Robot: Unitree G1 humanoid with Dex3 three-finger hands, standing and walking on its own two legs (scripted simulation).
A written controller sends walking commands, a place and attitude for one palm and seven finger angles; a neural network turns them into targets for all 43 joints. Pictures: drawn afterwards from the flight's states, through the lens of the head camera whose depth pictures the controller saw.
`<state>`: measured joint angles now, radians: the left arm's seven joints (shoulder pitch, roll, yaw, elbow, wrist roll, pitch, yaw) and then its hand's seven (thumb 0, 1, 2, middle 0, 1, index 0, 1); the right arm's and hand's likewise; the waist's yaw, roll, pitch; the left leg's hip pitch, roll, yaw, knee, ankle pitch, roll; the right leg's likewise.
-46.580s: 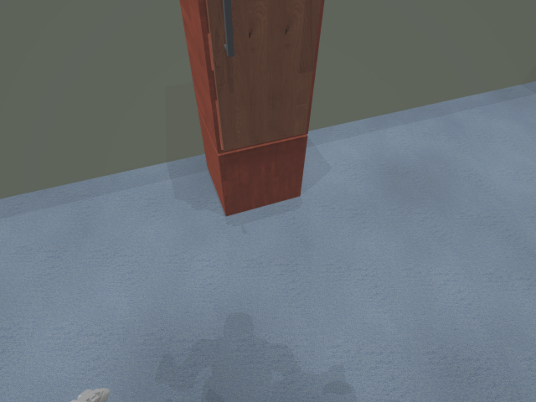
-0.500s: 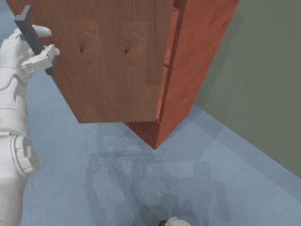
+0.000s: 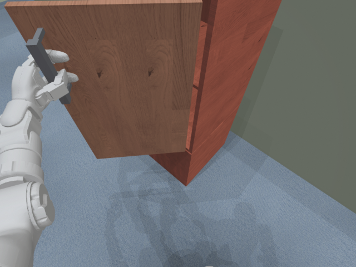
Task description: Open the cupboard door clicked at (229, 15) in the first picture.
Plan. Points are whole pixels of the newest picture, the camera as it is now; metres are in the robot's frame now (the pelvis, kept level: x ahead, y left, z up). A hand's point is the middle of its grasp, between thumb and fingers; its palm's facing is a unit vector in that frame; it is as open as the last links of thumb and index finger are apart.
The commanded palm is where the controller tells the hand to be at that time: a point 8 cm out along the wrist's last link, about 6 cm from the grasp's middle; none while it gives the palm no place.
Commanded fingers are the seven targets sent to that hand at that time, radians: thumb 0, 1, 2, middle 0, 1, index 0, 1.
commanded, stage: pull the door open along its arc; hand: left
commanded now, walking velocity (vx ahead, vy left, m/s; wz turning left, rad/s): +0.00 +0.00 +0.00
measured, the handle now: (54, 69) +0.52 +0.25 +0.15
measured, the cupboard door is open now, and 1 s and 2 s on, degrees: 48 92 92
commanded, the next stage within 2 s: open thumb and fingers to let go in 0.86 s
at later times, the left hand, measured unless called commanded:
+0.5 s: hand (80, 132) +0.35 +0.16 +0.15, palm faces +0.35 -0.93 +0.05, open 5.9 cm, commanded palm +0.29 +0.20 +0.14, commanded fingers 0.00 0.90 0.90 -0.40 -1.35 -0.40 -1.35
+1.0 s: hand (127, 170) +0.27 +0.07 +0.15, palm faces +0.38 -0.93 +0.00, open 5.9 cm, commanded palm +0.23 +0.12 +0.14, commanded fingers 0.00 0.69 0.81 -0.38 -1.33 -0.38 -1.33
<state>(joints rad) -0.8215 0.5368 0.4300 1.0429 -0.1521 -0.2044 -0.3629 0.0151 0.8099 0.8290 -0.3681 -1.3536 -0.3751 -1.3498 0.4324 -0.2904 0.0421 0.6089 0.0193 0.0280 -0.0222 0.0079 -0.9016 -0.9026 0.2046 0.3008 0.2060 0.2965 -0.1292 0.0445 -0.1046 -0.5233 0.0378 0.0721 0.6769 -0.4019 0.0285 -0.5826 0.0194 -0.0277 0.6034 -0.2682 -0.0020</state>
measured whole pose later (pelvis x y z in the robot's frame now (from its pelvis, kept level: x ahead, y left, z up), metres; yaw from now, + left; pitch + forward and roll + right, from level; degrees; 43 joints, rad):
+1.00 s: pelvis +0.00 -0.03 +0.01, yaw +4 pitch -2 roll +0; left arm 0.13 -0.08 -0.20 -0.28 0.01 0.24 0.43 0.03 0.73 0.77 -0.32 -1.33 -0.34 -1.33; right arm 0.14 -0.20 0.03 0.62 -0.04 0.07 -0.03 0.01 -0.90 -0.90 0.20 0.30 0.20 0.30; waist 0.04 0.08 -0.02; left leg -0.13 0.03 0.00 0.51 -0.34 -0.01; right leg -0.19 0.01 -0.09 0.50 -0.28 -0.04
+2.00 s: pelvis -0.03 -0.01 +0.02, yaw +4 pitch -4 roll +0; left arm -0.07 0.02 -0.18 -0.05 0.03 0.16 0.19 -0.01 -0.50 0.30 -0.33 -0.51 -0.28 -0.50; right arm 0.16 -0.17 0.06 0.62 -0.02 0.10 -0.04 0.01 -0.90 -0.90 0.20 0.30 0.20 0.30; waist 0.05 0.04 -0.01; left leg -0.12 -0.01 0.03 0.47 -0.28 0.02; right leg -0.19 -0.03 -0.07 0.47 -0.21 -0.01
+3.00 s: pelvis -0.02 -0.03 +0.01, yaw +4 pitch -3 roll -1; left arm 0.34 0.24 0.17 -0.29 -0.27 0.04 -0.25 -0.02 -0.50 0.30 -0.16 -0.31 -0.15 -0.30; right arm 0.23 -0.26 0.06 0.59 0.03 -0.18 -0.08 0.02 -0.90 -0.90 0.20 0.30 0.20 0.30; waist 0.05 0.07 -0.02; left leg -0.17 0.03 0.00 0.56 -0.34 -0.01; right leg -0.22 0.02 -0.10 0.52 -0.26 -0.04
